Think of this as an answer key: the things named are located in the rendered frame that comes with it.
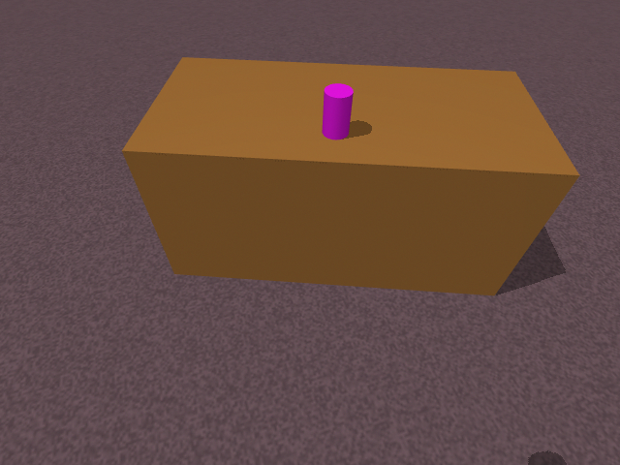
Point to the can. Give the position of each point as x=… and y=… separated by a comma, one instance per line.
x=338, y=100

